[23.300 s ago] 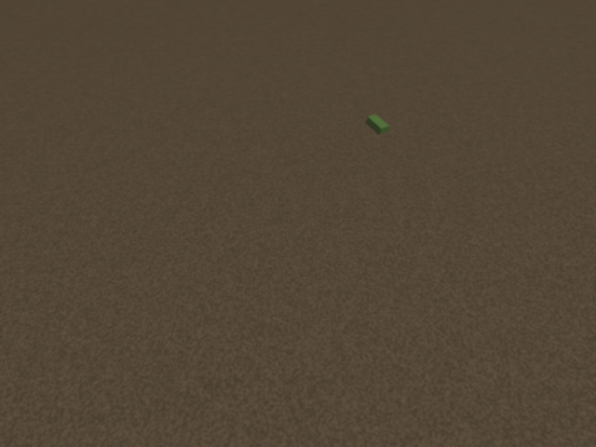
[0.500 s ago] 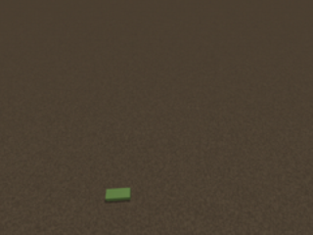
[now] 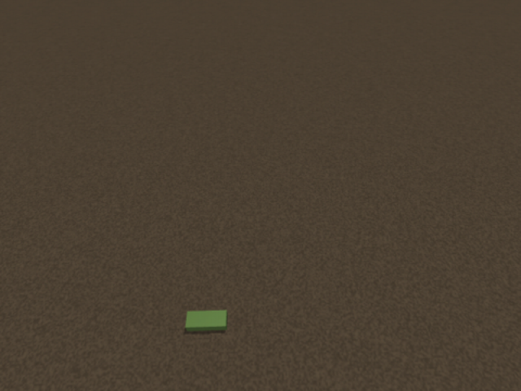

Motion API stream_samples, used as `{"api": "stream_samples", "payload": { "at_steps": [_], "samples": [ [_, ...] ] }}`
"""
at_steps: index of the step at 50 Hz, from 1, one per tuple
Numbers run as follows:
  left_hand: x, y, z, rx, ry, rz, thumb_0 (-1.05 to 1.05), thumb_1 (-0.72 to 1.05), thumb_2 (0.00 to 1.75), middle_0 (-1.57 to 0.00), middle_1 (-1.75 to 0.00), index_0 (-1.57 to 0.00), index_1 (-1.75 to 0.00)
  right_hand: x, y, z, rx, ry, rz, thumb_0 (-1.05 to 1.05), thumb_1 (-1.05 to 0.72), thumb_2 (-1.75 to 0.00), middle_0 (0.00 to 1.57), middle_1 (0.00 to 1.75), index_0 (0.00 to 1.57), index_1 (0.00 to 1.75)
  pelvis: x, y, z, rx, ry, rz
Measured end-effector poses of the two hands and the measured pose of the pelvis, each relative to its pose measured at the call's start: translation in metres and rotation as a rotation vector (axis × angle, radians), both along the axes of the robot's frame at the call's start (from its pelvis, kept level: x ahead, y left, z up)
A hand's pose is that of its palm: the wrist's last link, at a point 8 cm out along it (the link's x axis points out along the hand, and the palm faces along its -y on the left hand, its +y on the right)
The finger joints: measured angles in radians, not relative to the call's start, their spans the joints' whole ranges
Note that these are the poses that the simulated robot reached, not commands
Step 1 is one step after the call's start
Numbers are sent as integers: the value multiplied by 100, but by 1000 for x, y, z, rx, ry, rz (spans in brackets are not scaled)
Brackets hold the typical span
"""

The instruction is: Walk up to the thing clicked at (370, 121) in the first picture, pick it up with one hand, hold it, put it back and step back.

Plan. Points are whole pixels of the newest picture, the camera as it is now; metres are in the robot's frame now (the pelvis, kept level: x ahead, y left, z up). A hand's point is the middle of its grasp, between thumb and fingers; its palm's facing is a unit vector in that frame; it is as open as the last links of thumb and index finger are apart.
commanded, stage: walk up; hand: left
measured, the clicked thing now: (207, 320) +0.51 +0.23 -0.75
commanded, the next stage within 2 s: stand in 0.38 s
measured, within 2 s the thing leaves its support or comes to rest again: neither
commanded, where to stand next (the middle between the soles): +0.13 -0.01 m, yaw -1 degrees
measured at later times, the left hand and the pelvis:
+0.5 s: hand out of the picture +0.09 +0.25 -0.14, palm faces -0.05 -0.93 -0.35, open 7.4 cm; pelvis +0.00 +0.00 +0.01, yaw -1 degrees
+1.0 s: hand out of the picture +0.09 +0.23 -0.14, palm faces -0.04 -0.94 -0.35, open 7.4 cm; pelvis +0.01 -0.02 +0.01, yaw +0 degrees
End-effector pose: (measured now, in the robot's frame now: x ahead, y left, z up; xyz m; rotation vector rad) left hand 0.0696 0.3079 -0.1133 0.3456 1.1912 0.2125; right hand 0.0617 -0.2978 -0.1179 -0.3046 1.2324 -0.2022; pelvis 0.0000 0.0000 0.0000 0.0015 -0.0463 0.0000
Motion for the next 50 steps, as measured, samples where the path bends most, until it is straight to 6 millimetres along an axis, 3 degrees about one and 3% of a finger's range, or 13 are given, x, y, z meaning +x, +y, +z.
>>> {"api": "stream_samples", "payload": {
  "at_steps": [8,14,34,50],
  "samples": [
    [12,-2,6,3,-10,-6,1,90,90,-21,-30,-21,-30,33,-3,8,-3,-64,0,1,-90,-90,21,30,20,30,3,1,5,5,-6,-7],
    [18,-6,9,-1,-16,-16,1,90,90,-21,-30,-21,-30,43,-4,13,0,-85,-1,0,-90,-90,21,30,20,30,3,0,8,6,-9,-12],
    [12,-22,7,-32,40,-22,1,90,90,-21,-30,-21,-30,6,-9,10,6,20,-36,1,-90,-90,21,30,20,30,6,-9,14,7,2,-9],
    [15,-30,10,-23,26,-14,1,90,90,-21,-30,-21,-30,13,-20,10,5,10,-25,1,-90,-90,21,30,20,30,9,-19,14,4,4,-3]
  ]
}}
